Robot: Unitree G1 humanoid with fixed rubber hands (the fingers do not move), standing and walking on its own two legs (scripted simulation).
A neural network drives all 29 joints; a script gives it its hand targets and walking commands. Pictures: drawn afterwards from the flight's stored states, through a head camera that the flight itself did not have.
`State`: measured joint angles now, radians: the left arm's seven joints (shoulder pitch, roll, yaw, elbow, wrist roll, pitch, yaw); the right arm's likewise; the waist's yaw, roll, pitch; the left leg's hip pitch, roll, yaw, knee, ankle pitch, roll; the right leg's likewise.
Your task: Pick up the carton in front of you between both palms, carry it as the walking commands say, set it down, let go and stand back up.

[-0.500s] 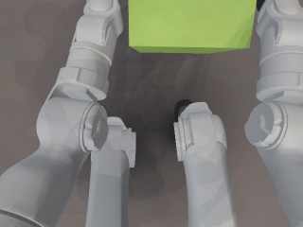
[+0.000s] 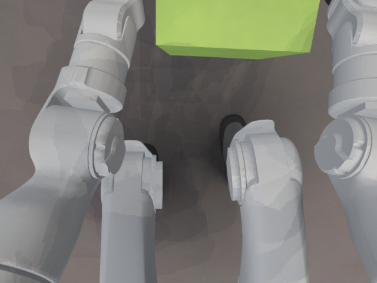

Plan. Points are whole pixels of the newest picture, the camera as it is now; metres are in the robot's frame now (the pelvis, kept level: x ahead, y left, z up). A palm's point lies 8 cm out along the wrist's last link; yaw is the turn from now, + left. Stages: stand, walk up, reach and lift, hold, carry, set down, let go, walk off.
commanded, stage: set down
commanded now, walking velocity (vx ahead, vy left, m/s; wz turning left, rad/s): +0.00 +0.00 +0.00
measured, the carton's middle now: out of the picture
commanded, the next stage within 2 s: let go in 1.66 s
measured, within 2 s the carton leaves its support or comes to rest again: neither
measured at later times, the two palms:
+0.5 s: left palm out of the picture +0.56 +0.02 -0.20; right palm out of the picture +0.48 -0.33 -0.21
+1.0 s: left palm out of the picture +0.59 +0.00 -0.06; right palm out of the picture +0.50 -0.36 -0.06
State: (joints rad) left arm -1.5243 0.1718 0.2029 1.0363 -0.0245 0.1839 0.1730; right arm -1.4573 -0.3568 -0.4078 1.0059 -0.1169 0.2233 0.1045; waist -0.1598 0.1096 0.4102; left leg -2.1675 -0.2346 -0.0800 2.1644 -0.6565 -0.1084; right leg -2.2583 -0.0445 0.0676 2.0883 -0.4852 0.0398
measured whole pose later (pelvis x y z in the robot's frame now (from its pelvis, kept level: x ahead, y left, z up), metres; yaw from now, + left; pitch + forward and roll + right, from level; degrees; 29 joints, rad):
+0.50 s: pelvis +0.00 +0.00 -0.01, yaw +0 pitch +34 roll +1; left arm -1.58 0.26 0.07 1.08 -0.12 0.13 0.16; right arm -1.53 -0.47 -0.42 1.23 -0.01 0.05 0.05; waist -0.14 0.07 0.52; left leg -2.14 -0.19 -0.06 2.20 -0.66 -0.10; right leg -2.23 -0.05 0.06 2.12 -0.48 0.02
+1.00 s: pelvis +0.00 -0.01 +0.05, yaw -2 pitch +40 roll +5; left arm -1.46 0.23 0.22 0.95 -0.05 0.23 0.17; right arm -1.43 -0.46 -0.29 1.05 0.07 0.17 0.03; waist -0.13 0.07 0.23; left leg -2.03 -0.10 -0.02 1.97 -0.64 -0.08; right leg -2.17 0.01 0.08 1.92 -0.44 0.02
